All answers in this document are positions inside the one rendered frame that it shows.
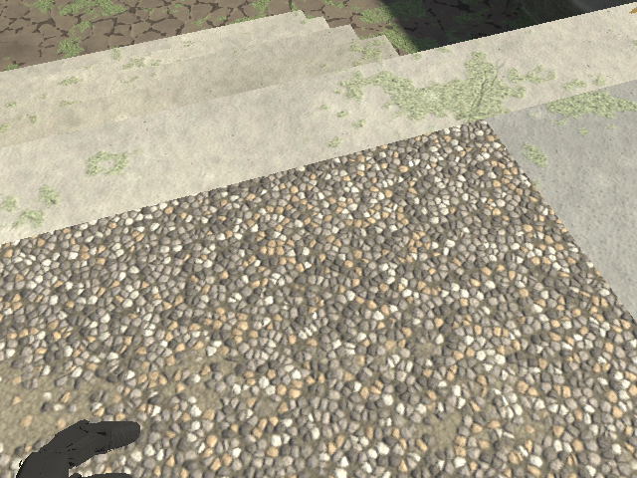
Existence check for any robot left hand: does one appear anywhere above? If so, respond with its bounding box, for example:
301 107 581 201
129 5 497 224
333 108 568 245
16 419 140 478

